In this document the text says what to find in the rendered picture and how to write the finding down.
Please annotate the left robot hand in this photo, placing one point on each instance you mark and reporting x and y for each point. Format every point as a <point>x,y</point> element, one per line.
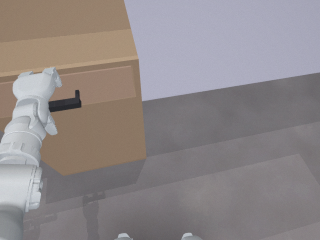
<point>42,85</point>

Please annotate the left robot shin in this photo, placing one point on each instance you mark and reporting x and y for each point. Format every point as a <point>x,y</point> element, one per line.
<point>123,235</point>

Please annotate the right robot shin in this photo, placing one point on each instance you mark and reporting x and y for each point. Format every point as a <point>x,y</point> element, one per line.
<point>186,234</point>

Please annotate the left robot upper arm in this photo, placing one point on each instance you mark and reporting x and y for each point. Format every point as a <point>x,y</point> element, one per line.
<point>20,191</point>

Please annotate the cabinet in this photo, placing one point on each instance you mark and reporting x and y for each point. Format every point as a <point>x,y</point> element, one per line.
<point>77,36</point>

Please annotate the left robot forearm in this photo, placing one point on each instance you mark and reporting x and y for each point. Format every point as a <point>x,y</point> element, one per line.
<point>22,140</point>

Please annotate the handle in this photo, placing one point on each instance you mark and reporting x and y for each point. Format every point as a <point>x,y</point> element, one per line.
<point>66,104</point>

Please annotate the drawer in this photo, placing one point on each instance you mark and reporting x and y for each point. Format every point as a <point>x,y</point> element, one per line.
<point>94,86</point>

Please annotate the robot shin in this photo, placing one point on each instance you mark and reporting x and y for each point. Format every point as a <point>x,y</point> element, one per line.
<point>186,234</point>
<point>123,235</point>

